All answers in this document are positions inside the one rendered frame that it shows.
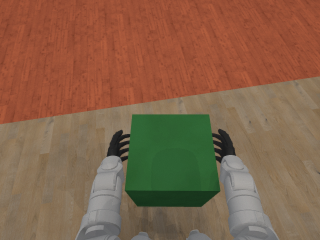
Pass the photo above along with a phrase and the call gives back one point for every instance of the robot shin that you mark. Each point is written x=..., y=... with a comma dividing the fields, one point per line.
x=143, y=234
x=193, y=232

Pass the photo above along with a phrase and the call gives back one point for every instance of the robot right forearm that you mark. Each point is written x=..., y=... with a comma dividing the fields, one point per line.
x=246, y=215

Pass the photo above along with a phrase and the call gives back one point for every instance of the robot right shin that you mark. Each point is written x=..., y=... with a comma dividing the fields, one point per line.
x=193, y=232

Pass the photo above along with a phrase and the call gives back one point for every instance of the robot left forearm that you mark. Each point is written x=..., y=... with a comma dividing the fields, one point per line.
x=103, y=212

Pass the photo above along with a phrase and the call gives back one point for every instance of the right robot hand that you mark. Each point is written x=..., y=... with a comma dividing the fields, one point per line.
x=226, y=145

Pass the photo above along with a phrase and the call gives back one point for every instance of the left robot hand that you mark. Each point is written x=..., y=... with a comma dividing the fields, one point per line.
x=115, y=145

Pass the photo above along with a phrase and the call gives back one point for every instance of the carton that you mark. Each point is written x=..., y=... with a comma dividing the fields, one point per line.
x=171, y=161

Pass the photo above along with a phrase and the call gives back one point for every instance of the robot left shin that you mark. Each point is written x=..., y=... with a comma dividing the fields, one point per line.
x=143, y=234

